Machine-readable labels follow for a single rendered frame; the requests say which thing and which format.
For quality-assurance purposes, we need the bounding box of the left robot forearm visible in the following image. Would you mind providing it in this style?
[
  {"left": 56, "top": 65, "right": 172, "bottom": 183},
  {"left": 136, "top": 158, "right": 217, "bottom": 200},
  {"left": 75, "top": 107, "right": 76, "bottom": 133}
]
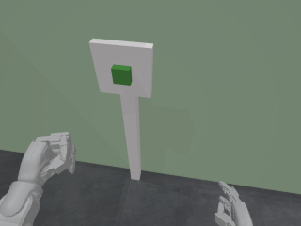
[{"left": 0, "top": 180, "right": 44, "bottom": 226}]

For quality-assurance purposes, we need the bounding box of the right robot hand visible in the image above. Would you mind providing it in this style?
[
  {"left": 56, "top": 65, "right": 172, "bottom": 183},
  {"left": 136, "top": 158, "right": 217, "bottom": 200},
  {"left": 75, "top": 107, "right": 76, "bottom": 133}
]
[{"left": 215, "top": 181, "right": 253, "bottom": 226}]

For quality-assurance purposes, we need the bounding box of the button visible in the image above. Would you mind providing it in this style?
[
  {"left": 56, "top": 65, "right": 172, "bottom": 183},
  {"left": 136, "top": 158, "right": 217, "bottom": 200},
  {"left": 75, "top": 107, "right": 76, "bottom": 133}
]
[{"left": 111, "top": 64, "right": 133, "bottom": 86}]

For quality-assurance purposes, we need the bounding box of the left robot hand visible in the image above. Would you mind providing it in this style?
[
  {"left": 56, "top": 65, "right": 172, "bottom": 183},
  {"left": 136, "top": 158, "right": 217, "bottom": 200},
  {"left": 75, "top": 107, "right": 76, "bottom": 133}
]
[{"left": 17, "top": 132, "right": 77, "bottom": 187}]

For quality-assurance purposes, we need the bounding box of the panel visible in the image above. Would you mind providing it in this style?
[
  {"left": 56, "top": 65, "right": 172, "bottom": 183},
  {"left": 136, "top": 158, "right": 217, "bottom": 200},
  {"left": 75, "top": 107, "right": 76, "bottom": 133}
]
[{"left": 89, "top": 39, "right": 154, "bottom": 181}]

